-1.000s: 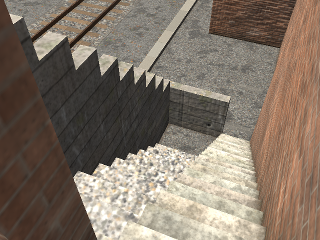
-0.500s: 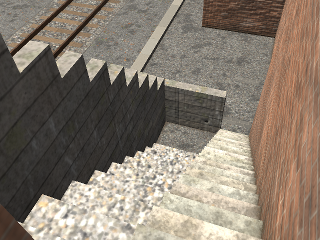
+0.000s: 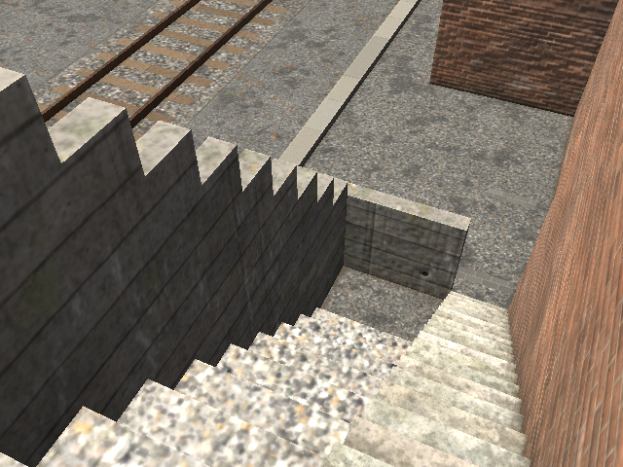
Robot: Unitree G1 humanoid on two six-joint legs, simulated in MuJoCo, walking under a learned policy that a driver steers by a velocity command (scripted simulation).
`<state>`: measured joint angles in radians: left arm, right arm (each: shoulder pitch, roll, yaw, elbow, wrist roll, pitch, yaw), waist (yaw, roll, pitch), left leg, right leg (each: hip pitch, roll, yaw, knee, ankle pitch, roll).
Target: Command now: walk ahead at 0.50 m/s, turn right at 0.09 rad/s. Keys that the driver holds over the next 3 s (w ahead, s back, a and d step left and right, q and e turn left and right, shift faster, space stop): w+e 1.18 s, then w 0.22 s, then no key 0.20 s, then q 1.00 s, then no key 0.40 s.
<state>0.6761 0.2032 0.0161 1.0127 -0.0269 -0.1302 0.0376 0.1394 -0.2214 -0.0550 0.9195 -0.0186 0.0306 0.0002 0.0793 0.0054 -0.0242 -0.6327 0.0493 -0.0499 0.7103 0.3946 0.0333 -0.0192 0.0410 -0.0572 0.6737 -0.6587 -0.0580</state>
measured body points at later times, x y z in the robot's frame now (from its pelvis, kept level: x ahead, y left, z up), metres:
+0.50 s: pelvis +0.20 +0.01 -0.29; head +0.18 +0.00 +0.16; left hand +0.35 +0.24 -0.41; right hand +0.18 -0.23 -0.44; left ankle +0.13 +0.11 -0.91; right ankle +0.33 -0.11 -0.99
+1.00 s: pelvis +0.37 -0.10 -0.44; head +0.32 -0.15 +0.00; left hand +0.36 +0.15 -0.56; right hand +0.37 -0.37 -0.60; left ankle +0.60 +0.00 -1.08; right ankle +0.29 -0.10 -1.12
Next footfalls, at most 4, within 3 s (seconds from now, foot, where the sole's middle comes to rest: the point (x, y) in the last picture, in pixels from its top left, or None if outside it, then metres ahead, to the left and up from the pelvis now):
0.12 left None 0.17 0.12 -0.94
0.58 right None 0.33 -0.11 -1.16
1.26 left None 0.60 -0.03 -1.37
1.62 right None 0.71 -0.46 -1.59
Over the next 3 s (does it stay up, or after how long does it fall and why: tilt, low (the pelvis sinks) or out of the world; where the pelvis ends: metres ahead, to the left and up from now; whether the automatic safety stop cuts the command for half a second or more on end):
stays up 1.17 -0.49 -1.28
